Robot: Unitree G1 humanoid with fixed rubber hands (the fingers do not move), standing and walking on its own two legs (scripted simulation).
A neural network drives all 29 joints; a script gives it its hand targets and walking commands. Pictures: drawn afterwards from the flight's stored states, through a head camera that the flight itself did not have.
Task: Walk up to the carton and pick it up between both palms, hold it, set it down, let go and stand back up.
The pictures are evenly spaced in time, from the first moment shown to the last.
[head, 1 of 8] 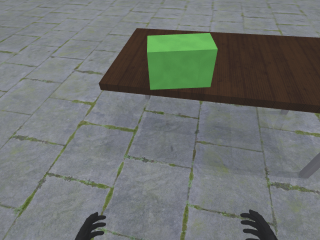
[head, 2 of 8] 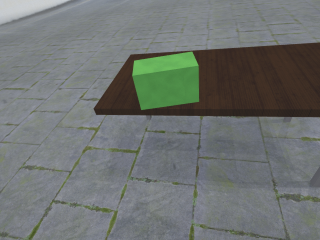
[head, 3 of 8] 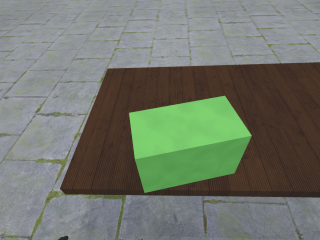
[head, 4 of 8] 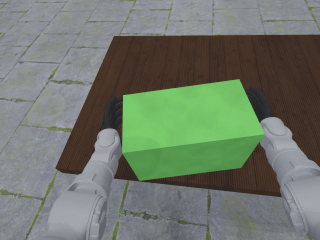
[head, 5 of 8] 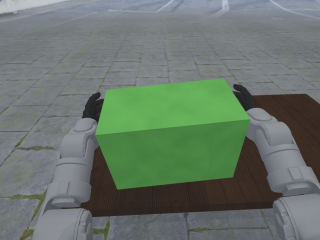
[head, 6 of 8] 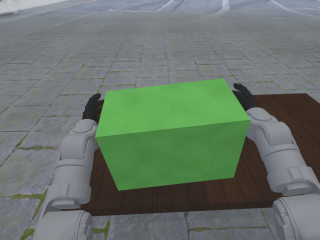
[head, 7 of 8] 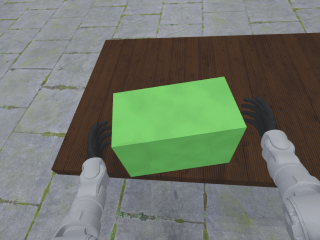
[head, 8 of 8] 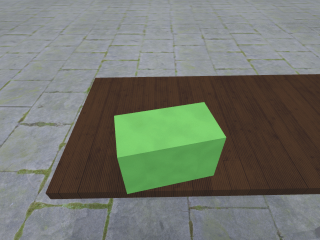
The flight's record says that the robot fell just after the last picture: no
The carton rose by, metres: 0.19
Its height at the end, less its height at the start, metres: +0.00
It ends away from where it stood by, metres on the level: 0.01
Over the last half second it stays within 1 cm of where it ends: yes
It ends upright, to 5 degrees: yes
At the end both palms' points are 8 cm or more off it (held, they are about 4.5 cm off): yes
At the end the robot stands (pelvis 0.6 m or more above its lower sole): yes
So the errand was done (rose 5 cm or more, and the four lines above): yes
